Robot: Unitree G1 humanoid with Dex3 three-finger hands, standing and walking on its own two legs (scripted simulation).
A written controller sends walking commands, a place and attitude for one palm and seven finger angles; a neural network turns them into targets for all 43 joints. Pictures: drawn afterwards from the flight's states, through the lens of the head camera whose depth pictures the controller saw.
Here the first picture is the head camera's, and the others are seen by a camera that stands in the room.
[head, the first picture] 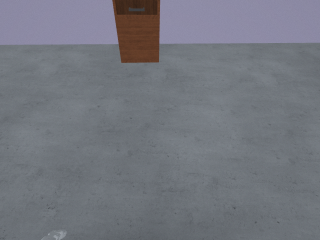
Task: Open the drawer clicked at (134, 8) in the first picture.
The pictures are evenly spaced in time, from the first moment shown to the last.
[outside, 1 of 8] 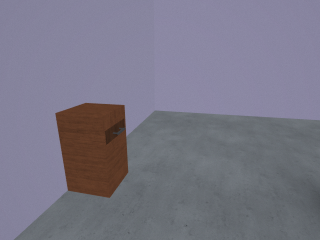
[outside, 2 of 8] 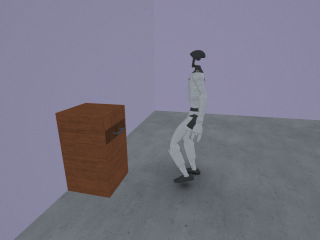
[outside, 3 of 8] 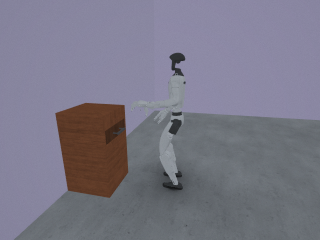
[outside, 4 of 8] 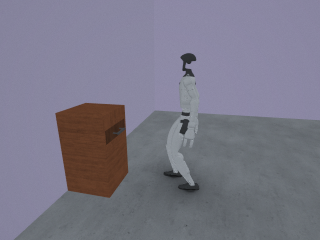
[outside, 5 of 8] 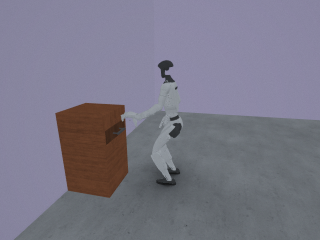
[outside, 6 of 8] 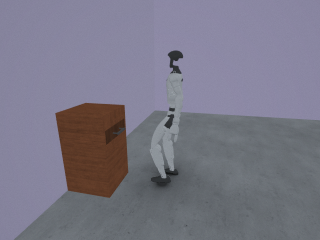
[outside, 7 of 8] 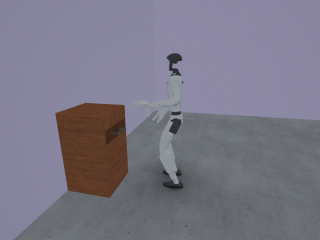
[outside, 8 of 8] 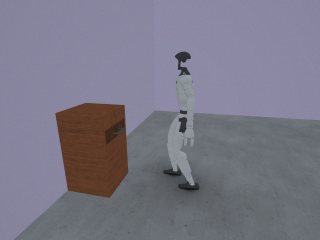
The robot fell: no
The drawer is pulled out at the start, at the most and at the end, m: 0.00 0.00 0.00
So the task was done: no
